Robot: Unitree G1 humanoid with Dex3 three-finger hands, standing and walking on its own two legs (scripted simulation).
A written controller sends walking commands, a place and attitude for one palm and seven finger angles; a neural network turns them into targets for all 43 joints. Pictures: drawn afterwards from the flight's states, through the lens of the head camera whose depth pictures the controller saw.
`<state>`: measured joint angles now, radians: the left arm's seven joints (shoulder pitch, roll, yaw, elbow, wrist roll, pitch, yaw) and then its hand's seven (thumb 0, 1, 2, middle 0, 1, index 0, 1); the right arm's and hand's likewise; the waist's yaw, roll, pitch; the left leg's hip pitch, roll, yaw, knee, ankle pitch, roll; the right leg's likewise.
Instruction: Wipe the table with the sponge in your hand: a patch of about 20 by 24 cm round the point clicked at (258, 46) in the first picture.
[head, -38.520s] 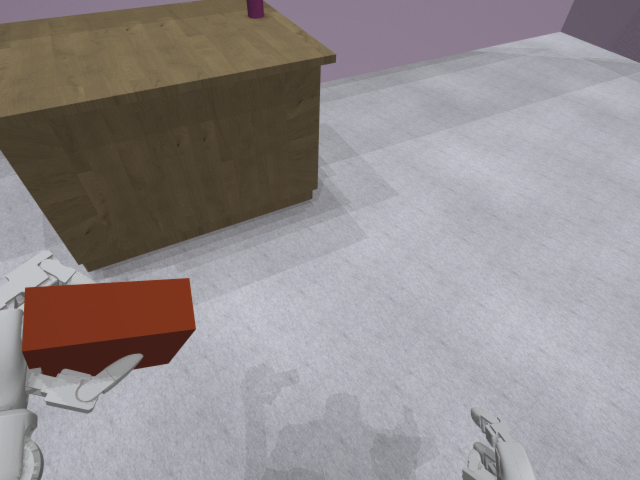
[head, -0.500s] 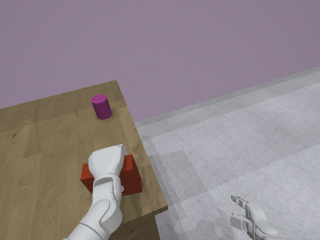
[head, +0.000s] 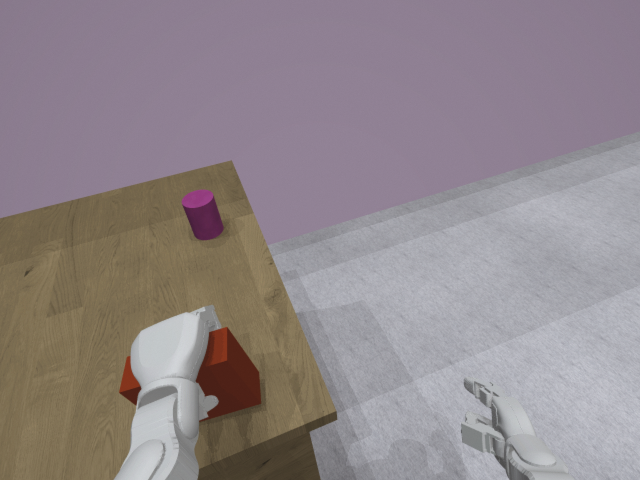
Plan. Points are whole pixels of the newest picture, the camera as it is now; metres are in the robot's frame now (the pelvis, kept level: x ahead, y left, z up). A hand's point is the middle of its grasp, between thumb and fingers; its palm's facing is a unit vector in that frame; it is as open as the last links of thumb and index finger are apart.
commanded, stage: slide back across to the middle lane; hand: left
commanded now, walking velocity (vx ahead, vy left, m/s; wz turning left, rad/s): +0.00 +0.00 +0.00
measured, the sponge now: (203, 388) +0.24 +0.20 +0.00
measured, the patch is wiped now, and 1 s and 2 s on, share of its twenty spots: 0.90 0.90 0.90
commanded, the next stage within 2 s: wipe forward along the middle lane in 0.02 s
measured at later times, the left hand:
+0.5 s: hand (180, 358) +0.26 +0.23 +0.03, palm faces -0.01 -0.11 -0.99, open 9.2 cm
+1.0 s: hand (179, 327) +0.31 +0.25 +0.03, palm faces -0.07 -0.05 -1.00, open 9.3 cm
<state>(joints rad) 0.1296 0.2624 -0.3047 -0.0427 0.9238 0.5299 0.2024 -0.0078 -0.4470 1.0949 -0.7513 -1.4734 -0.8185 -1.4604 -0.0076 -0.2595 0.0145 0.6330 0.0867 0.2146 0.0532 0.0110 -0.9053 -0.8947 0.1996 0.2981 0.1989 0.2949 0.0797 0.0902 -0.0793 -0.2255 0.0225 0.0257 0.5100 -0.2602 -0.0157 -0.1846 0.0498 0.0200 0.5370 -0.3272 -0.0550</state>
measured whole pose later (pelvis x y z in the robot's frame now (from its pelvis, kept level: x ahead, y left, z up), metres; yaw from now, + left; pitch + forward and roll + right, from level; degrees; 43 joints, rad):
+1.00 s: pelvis -0.02 -0.02 -0.01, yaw +2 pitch +4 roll +1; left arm -0.33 0.34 -0.15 0.56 0.97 0.37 0.17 0.00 -0.56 1.18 -0.83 -1.41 -0.89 -1.39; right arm 0.11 -0.29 0.00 0.71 0.08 0.16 -0.04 0.01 -0.90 -0.89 0.20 0.30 0.20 0.30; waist 0.05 0.08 -0.10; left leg -0.42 0.03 -0.03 0.60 -0.26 0.00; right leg -0.37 0.06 -0.03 0.62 -0.34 -0.08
